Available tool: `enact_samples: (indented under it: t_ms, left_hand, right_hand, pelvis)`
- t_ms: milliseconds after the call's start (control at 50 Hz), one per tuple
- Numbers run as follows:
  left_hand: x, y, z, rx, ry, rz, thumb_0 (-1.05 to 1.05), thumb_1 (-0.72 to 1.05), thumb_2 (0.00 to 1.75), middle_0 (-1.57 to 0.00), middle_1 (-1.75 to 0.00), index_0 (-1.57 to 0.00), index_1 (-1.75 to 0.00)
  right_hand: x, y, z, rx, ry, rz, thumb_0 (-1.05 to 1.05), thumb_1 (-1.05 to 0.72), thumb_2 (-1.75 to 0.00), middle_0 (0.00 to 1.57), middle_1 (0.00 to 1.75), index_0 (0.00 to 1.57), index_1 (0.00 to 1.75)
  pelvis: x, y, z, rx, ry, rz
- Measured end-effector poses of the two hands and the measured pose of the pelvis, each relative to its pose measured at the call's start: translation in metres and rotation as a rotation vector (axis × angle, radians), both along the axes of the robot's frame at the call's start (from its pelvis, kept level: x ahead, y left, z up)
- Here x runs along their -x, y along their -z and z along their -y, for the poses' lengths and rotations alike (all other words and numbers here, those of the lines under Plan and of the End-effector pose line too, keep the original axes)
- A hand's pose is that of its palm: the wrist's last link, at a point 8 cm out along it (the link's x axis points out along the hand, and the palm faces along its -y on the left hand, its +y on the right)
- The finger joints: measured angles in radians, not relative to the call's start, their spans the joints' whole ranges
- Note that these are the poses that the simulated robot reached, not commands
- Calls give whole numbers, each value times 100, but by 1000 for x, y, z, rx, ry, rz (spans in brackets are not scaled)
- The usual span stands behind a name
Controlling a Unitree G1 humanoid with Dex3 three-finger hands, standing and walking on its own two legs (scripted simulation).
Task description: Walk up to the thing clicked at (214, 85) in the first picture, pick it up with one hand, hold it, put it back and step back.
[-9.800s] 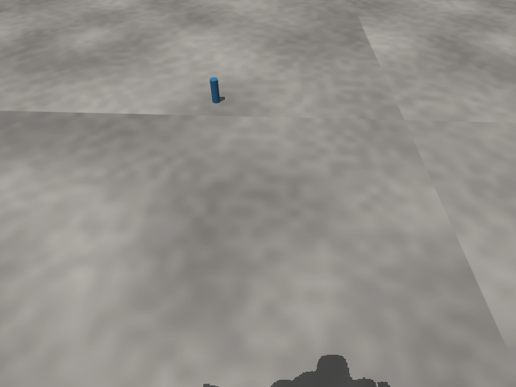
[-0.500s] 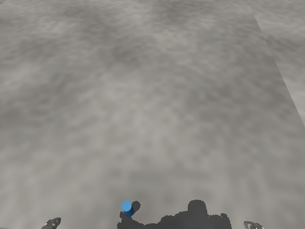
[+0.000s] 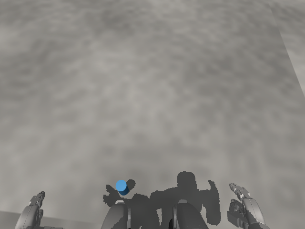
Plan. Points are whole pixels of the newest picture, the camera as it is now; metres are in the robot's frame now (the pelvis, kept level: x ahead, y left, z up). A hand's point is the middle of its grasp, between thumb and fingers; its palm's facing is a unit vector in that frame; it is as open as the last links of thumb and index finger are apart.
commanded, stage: go down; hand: left
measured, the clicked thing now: (122, 188) +0.31 +0.14 -0.60
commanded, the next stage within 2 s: none
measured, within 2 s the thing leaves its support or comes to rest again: neither
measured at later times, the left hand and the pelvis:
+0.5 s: hand (58, 206) +0.20 +0.30 -0.21, palm faces +0.05 -0.98 -0.20, open 17.3 cm; pelvis -0.02 +0.00 -0.11, yaw +0 degrees
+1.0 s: hand (60, 194) +0.24 +0.32 -0.26, palm faces +0.01 -0.99 -0.17, open 17.4 cm; pelvis -0.06 -0.01 -0.21, yaw -2 degrees
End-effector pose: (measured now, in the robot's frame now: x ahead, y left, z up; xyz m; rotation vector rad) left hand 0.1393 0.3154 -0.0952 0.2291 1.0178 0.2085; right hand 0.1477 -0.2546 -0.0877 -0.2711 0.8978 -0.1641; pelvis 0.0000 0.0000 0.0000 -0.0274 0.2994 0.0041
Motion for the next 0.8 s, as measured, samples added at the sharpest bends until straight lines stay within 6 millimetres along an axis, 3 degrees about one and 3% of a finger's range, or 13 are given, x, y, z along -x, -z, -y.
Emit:
enact_samples:
  t_ms: [180,340,560,660,800]
  left_hand:
    - [3,13,-7,18,-8,42,0,-41,11,-5,-9,-4,-9]
    - [-1,41,-21,43,9,109,0,-43,11,-5,-10,-5,-9]
    - [-48,102,-32,83,119,352,-1,-55,12,-6,-14,-6,-13]
    - [-51,115,-36,74,129,378,-1,-58,14,-6,-16,-6,-15]
    - [-53,130,-51,66,106,445,-1,-58,17,-6,-17,-5,-17]
  right_hand:
    - [-39,8,-13,9,-74,114,1,-89,-90,20,30,20,30]
    - [-48,36,-11,37,-131,139,1,-91,-90,20,30,20,30]
    - [-25,132,3,64,-153,35,1,-90,-90,20,30,20,30]
    - [-7,165,4,41,-141,-17,1,-88,-90,20,30,20,30]
    - [11,194,9,44,-144,-46,1,-88,-90,20,30,20,30]
  pelvis:
    - [-1,22,1,11,-11,-56]
    - [4,54,1,17,-16,-123]
    - [27,132,4,23,-6,-225]
    - [37,153,7,21,1,-248]
    - [49,178,11,21,5,-263]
